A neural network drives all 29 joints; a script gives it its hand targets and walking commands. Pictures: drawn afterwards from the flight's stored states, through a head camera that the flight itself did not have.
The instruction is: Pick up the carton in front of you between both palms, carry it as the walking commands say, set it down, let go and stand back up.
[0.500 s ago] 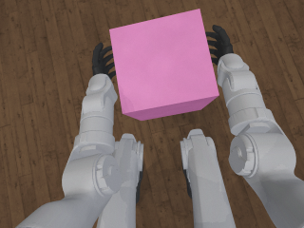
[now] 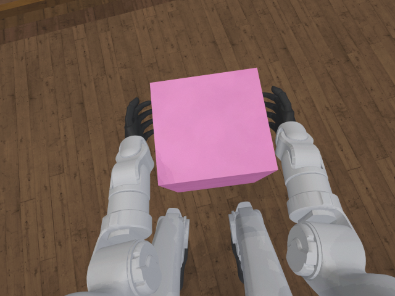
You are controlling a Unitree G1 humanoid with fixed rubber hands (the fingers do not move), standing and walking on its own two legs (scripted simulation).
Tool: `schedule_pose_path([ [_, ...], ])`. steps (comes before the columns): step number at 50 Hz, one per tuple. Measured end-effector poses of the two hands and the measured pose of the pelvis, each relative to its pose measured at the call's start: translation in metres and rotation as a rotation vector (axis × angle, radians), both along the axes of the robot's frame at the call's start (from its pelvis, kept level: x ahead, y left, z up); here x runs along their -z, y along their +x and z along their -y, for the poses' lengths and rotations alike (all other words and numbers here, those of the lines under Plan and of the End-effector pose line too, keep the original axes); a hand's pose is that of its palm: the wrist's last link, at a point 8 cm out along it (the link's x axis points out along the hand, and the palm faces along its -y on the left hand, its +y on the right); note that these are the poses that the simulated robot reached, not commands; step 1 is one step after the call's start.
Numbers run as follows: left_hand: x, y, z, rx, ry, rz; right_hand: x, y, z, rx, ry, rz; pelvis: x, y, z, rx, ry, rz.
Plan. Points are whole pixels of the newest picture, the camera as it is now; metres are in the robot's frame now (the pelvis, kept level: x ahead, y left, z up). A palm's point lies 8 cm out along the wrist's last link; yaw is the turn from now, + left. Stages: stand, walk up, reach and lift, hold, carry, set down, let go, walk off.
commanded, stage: reach and lift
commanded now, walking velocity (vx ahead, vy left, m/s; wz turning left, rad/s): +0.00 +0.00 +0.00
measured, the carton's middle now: (210, 141) +0.43 -0.02 -0.12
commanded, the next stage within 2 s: hold in 1.86 s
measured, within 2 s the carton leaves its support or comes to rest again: neither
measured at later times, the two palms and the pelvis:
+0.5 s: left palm (98, 115) +0.39 +0.14 +0.12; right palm (318, 103) +0.39 -0.16 +0.11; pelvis +0.05 -0.01 +0.14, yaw -1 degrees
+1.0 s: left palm (24, 82) +0.37 +0.15 +0.23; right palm (374, 74) +0.36 -0.15 +0.23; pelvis +0.07 +0.01 +0.21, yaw -2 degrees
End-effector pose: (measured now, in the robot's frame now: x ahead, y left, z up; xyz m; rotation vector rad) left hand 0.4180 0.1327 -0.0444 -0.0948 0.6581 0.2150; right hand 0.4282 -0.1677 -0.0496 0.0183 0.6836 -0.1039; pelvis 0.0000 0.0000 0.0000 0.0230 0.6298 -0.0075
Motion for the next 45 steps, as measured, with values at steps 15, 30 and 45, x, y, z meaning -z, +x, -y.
schedule_pose_path([
  [15, -0.1, -0.023, -0.004, 0.026, 0.017, -0.016, -0.096, -0.03, -0.004, 0.018, 0.007, -0.016, -0.089, 0.028, 0.005, 0.007, -0.003, 0.161],
  [30, -0.192, -0.035, -0.01, 0.053, 0.035, -0.007, -0.19, -0.046, -0.011, 0.029, -0.004, -0.005, -0.166, 0.065, 0.005, 0.016, -0.012, 0.349],
  [45, -0.274, -0.042, -0.015, 0.126, 0.06, 0.012, -0.278, -0.065, -0.016, 0.043, -0.052, 0.012, -0.205, 0.075, -0.006, 0.021, -0.035, 0.629],
])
